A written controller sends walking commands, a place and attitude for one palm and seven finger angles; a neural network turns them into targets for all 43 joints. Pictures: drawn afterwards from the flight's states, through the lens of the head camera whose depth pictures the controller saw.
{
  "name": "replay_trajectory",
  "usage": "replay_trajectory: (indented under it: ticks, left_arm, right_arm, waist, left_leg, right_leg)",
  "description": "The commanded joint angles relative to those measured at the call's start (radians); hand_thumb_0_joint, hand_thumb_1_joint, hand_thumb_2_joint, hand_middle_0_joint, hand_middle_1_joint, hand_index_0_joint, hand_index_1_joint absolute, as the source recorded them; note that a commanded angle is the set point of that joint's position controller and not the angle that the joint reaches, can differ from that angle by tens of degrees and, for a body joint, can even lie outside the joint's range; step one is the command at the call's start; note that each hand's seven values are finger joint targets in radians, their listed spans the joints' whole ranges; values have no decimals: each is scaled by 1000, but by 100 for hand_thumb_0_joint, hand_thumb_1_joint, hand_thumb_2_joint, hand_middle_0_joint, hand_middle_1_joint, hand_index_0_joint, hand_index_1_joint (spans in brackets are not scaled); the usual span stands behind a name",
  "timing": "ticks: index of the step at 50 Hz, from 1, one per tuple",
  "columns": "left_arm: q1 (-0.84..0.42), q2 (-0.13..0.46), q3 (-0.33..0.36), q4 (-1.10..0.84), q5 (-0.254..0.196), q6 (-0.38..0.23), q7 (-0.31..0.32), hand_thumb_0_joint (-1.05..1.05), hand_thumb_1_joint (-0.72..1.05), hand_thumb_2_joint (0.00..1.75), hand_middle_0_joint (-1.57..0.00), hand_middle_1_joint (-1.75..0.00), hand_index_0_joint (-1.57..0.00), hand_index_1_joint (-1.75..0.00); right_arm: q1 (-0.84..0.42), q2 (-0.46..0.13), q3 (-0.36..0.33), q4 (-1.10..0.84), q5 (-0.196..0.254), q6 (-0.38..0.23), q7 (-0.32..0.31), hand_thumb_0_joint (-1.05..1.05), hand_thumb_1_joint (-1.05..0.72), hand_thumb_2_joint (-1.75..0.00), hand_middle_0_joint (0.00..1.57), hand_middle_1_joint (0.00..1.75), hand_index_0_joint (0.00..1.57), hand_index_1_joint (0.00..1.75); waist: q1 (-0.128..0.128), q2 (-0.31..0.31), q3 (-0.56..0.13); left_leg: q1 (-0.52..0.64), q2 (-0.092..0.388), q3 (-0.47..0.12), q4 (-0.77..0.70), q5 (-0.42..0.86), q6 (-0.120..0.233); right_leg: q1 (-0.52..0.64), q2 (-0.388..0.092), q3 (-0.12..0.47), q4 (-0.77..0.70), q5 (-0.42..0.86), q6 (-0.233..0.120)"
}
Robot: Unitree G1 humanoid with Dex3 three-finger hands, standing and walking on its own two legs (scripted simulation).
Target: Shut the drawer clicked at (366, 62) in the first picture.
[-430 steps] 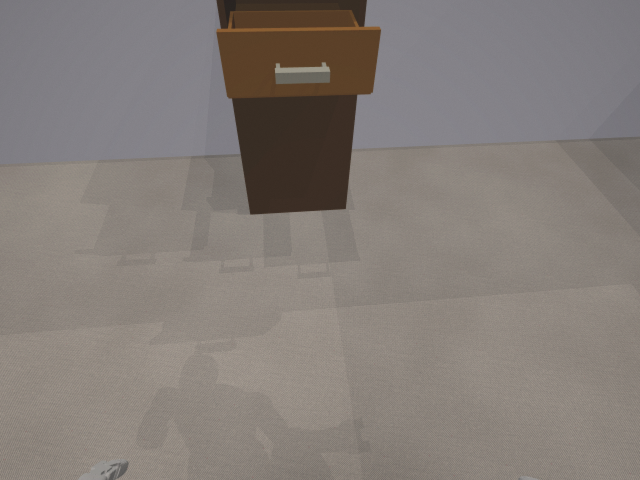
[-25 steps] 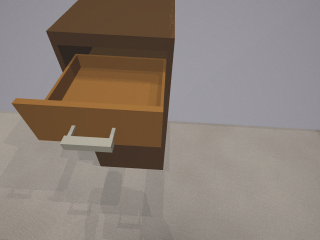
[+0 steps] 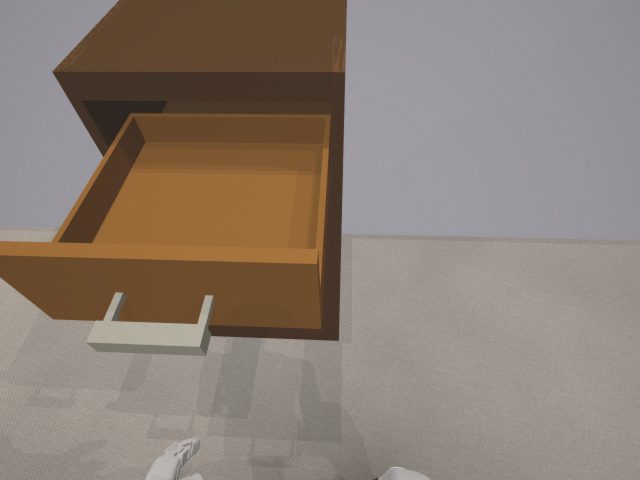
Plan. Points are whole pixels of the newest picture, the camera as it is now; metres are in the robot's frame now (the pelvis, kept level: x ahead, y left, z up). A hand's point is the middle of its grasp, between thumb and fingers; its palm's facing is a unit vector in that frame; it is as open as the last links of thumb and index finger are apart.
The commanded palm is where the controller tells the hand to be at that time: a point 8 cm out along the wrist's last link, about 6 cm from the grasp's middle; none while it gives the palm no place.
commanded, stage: come to a stop and stand still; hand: left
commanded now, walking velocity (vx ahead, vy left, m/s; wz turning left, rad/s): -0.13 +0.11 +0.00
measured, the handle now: (157, 319) +0.29 +0.21 +0.05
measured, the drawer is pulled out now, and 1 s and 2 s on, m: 0.30 0.30 0.30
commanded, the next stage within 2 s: look again from close up in 0.82 s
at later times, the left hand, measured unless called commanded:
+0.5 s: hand out of the picture -0.05 +0.24 -0.15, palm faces +0.01 -0.98 -0.21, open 7.4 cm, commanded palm none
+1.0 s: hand out of the picture -0.01 +0.20 -0.16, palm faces -0.02 -0.98 -0.20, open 7.3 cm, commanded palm none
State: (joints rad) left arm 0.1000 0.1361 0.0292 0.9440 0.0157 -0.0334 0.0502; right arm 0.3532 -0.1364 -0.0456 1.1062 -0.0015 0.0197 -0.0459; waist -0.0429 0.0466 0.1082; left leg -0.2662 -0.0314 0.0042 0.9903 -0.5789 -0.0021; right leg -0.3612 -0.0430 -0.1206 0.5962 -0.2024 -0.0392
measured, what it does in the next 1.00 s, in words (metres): steps on the spot: left foot, then right foot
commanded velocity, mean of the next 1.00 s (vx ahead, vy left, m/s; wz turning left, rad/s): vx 0.04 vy -0.04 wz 0.00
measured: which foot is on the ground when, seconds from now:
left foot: up 0.00-0.20, down 0.22-1.00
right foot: down 0.00-0.22, up 0.24-0.54, down 0.56-1.00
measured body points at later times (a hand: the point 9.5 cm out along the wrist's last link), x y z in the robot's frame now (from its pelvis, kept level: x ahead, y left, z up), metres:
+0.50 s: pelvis -0.04 +0.04 +0.02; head -0.02 +0.05 +0.47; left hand -0.05 +0.29 -0.13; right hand -0.02 -0.19 -0.13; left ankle -0.01 +0.16 -0.72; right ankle -0.09 -0.07 -0.69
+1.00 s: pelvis -0.04 +0.03 +0.01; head -0.03 +0.03 +0.46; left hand -0.01 +0.25 -0.15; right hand -0.03 -0.20 -0.14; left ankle -0.04 +0.12 -0.72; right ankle -0.09 -0.07 -0.72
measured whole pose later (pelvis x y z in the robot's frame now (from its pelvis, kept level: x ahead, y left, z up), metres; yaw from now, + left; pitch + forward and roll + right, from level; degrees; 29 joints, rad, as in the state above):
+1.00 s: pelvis -0.04 +0.03 +0.01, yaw -3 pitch -1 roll +0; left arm 0.29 0.17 -0.01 1.06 0.01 -0.01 0.04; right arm 0.27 -0.16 0.01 1.09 -0.01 -0.01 -0.03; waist 0.00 -0.01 0.01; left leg -0.21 -0.01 0.07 0.50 -0.29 0.04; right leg -0.13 0.02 -0.04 0.47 -0.33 -0.03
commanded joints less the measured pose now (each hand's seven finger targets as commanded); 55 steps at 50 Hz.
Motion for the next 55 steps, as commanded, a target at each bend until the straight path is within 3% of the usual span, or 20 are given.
replay_trajectory:
  ticks: [1,6,9,10,11,12,15,18,22,26,27,28,29,30,32,35,38,41,47,55]
  left_arm:
    - [93,176,49,-27,10,26,24,0,90,90,-20,-30,-20,-30]
    - [50,211,63,-72,20,50,0,0,90,90,-20,-30,-20,-30]
    - [44,202,59,-81,14,68,-11,0,90,90,-20,-30,-20,-30]
    - [68,158,49,-85,12,74,-15,0,90,90,-20,-30,-20,-30]
    - [76,88,37,-96,-2,80,-18,0,90,90,-20,-30,-20,-30]
    - [51,101,40,-99,-4,81,-20,0,90,90,-20,-30,-20,-30]
    - [217,109,53,-17,13,76,-44,0,90,90,-20,-30,-20,-30]
    - [255,93,36,11,12,60,-52,0,90,90,-20,-30,-20,-30]
    - [159,75,14,-14,8,45,-50,0,90,90,-20,-30,-20,-30]
    - [302,69,8,57,-2,36,-37,0,90,90,-20,-30,-20,-30]
    - [334,96,11,77,-1,30,-28,0,90,90,-20,-30,-20,-30]
    - [401,139,5,108,17,12,15,0,90,90,-20,-30,-20,-30]
    - [309,166,-20,69,11,-3,8,0,90,90,-20,-30,-20,-30]
    - [287,175,-22,48,12,-11,-1,0,90,90,-20,-30,-20,-30]
    - [268,152,-8,52,5,-27,7,0,90,90,-20,-30,-20,-30]
    - [251,147,-12,44,5,-26,7,0,90,90,-20,-30,-20,-30]
    - [260,115,-23,61,-6,-10,5,0,90,90,-20,-30,-20,-30]
    - [287,107,-28,85,-4,9,5,0,90,90,-20,-30,-20,-30]
    - [277,115,-31,98,-5,6,-3,0,90,90,-20,-30,-20,-30]
    - [271,128,-30,108,-6,2,-4,0,90,90,-20,-30,-20,-30]
  right_arm:
    - [79,-36,-19,-67,-10,29,13,0,-90,-90,20,30,20,30]
    - [79,-50,-23,-100,-10,16,31,0,-90,-90,20,30,20,30]
    - [131,-66,-22,-99,-12,0,33,0,-90,-90,20,30,20,30]
    - [144,-110,-29,-102,-15,-9,30,0,-90,-90,20,30,20,30]
    - [101,-194,-43,-127,-33,-15,27,0,-90,-90,20,30,20,30]
    - [-20,-242,-41,-176,-41,-12,22,0,-90,-90,20,30,20,30]
    - [-199,-185,-14,-208,-37,-28,15,0,-90,-90,20,30,20,30]
    - [-129,-198,-21,-174,-33,-32,13,0,-90,-90,20,30,20,30]
    - [27,-193,-26,-100,-36,-29,6,0,-90,-90,20,30,20,30]
    - [14,-184,-18,-69,-18,-29,2,0,-90,-90,20,30,20,30]
    - [7,-150,-11,-64,-9,-32,4,0,-90,-90,20,30,20,30]
    - [-154,-162,-1,-150,4,-43,15,0,-90,-90,20,30,20,30]
    - [-101,-91,12,-186,-8,-22,40,0,-90,-90,20,30,20,30]
    - [-87,-87,14,-174,-26,-14,55,0,-90,-90,20,30,20,30]
    - [-56,-93,18,-145,-21,-18,52,0,-90,-90,20,30,20,30]
    - [-54,-64,33,-135,-10,-33,40,0,-90,-90,20,30,20,30]
    - [13,-108,34,-85,-11,-51,27,0,-90,-90,20,30,20,30]
    - [-31,-112,45,-70,-13,-49,16,0,-90,-90,20,30,20,30]
    - [-30,-110,49,-53,-11,-48,16,0,-90,-90,20,30,20,30]
    - [-40,-121,54,-21,-8,-56,15,0,-90,-90,20,30,20,30]
  waist:
    - [17,-177,-102]
    - [9,-217,-159]
    - [-28,-179,-148]
    - [-35,-33,-134]
    - [-36,276,-45]
    - [-15,292,49]
    - [97,147,-17]
    - [57,82,-70]
    - [-32,90,-69]
    - [30,67,-141]
    - [37,6,-156]
    - [109,-220,-24]
    - [31,-324,-12]
    - [23,-127,-38]
    - [12,-206,-135]
    - [16,-113,-155]
    - [17,-14,-116]
    - [51,112,-4]
    - [44,-43,-26]
    - [47,-58,-79]
  left_leg:
    - [-84,78,-34,111,20,-21]
    - [0,55,55,-117,154,-27]
    - [200,31,96,-418,286,-17]
    - [215,95,-26,-557,170,-5]
    - [44,301,-333,-787,-122,65]
    - [-241,411,-467,-946,-263,144]
    - [-259,311,-280,-878,-45,131]
    - [-13,268,-172,-810,99,127]
    - [186,310,-227,-769,300,153]
    - [126,254,-142,-631,586,98]
    - [51,210,-78,-567,567,57]
    - [-24,147,23,-381,364,5]
    - [-90,83,43,-273,169,0]
    - [-79,71,55,-264,198,-9]
    - [-120,69,35,-190,230,5]
    - [-31,69,60,-374,240,4]
    - [92,137,-37,-525,559,38]
    - [4,171,-102,-579,567,79]
    - [45,134,-63,-592,474,59]
    - [106,133,-51,-600,583,58]
  right_leg:
    - [36,-320,243,-228,557,-198]
    - [-23,-224,220,-259,43,-126]
    - [-169,-157,198,-227,-298,-43]
    - [-232,-92,163,-96,-387,-6]
    - [-284,34,67,149,-380,55]
    - [-175,29,133,282,-288,59]
    - [-46,26,144,470,-147,59]
    - [-101,25,90,357,-160,66]
    - [-102,18,70,88,-273,59]
    - [174,25,78,-248,-20,46]
    - [277,-30,148,-293,71,30]
    - [131,-90,244,-351,293,59]
    - [49,-148,286,-403,-57,8]
    - [66,-179,306,-393,-87,-52]
    - [205,-146,265,-313,197,-89]
    - [260,-144,217,-201,479,-110]
    - [165,-48,170,-122,224,-27]
    - [160,-13,149,-165,-22,-7]
    - [172,-43,176,-215,35,-9]
    - [211,-58,171,-212,144,-1]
